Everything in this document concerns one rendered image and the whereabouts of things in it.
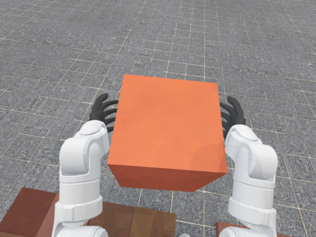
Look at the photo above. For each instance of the robot right forearm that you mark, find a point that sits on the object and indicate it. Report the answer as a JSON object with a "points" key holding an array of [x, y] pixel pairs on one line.
{"points": [[254, 180]]}

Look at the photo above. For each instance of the carton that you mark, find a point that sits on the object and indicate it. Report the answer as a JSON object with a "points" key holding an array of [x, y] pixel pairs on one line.
{"points": [[167, 135]]}

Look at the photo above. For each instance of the robot left hand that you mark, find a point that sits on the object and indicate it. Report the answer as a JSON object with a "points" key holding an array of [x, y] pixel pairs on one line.
{"points": [[98, 112]]}

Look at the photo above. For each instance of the robot right hand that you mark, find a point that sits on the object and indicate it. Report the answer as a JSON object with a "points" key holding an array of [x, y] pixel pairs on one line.
{"points": [[235, 117]]}

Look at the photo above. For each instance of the left robot upper arm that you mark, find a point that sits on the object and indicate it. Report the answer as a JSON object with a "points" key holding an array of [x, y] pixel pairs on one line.
{"points": [[82, 231]]}

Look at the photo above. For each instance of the right robot upper arm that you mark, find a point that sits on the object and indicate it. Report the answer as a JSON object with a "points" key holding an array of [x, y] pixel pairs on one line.
{"points": [[241, 232]]}

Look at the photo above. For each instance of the robot left forearm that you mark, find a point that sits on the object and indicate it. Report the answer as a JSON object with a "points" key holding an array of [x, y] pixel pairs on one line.
{"points": [[79, 173]]}

